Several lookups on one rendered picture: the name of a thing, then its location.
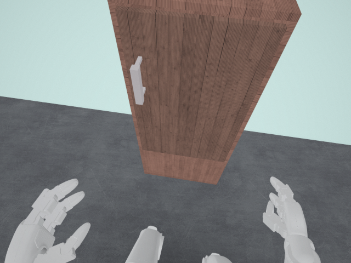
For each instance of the handle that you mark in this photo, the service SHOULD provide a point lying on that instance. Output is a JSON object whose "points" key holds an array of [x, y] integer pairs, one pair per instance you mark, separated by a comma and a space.
{"points": [[138, 88]]}

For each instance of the robot left shin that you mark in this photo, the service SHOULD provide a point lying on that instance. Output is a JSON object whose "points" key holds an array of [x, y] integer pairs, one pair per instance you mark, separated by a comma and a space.
{"points": [[151, 227]]}

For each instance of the robot left hand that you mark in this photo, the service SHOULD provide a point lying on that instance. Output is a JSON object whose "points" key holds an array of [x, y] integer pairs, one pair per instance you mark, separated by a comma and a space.
{"points": [[33, 234]]}

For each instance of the robot right forearm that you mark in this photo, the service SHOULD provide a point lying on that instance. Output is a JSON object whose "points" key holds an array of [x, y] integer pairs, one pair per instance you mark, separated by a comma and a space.
{"points": [[300, 249]]}

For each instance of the cupboard door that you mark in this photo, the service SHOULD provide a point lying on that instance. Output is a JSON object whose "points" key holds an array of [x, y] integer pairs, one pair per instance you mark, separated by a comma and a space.
{"points": [[201, 74]]}

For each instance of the robot right hand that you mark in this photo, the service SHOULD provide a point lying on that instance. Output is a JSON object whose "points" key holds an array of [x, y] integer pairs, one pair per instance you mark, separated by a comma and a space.
{"points": [[291, 219]]}

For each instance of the left robot thigh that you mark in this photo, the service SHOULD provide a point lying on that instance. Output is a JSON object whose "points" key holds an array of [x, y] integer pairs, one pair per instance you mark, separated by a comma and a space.
{"points": [[147, 248]]}

